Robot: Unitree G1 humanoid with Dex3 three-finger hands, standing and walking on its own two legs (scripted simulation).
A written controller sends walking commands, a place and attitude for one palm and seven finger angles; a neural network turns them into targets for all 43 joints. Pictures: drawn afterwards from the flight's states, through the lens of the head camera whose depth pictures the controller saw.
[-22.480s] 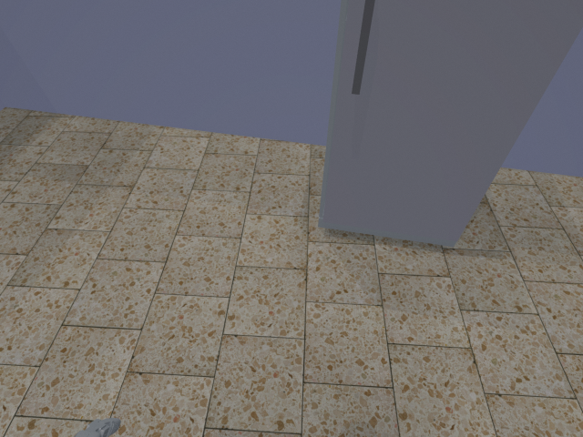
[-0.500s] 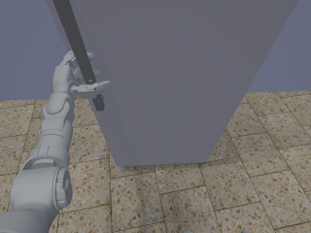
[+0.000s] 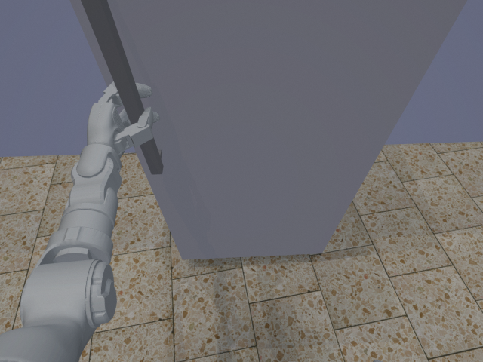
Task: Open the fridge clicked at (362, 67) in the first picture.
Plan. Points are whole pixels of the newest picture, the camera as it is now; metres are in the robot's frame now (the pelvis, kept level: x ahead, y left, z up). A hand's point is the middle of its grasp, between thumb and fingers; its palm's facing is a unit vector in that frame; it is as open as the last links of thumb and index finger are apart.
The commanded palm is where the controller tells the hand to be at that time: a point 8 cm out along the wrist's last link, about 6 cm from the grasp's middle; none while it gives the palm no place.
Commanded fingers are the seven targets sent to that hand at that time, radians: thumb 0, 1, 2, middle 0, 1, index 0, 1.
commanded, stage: grip the handle and tug to test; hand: left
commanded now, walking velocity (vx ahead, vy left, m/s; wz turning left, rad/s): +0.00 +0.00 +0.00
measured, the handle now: (135, 97) +0.52 +0.18 +0.15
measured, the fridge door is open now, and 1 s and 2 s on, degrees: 0 7 41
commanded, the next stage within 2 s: pull the door a little, standing still in 0.52 s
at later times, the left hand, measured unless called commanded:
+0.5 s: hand (146, 128) +0.46 +0.16 +0.13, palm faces +0.03 -1.00 +0.00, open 5.9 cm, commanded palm +0.40 +0.21 +0.13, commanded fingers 0.00 0.90 0.90 -0.45 -1.40 -0.45 -1.40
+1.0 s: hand (145, 154) +0.40 +0.15 +0.13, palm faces +0.01 -1.00 +0.01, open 6.1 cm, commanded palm +0.34 +0.20 +0.13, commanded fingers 0.00 0.90 0.90 -0.45 -1.40 -0.45 -1.40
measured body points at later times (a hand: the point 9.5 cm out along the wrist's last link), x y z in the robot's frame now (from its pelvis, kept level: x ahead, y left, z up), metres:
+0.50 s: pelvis +0.01 +0.00 +0.00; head +0.06 -0.01 +0.45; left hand +0.45 +0.21 +0.13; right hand +0.07 -0.26 -0.11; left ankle -0.04 +0.10 -0.72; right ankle +0.04 -0.12 -0.72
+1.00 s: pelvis +0.03 +0.00 +0.01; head +0.04 -0.01 +0.46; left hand +0.40 +0.20 +0.13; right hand +0.16 -0.23 -0.09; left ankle -0.04 +0.10 -0.72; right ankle +0.04 -0.12 -0.72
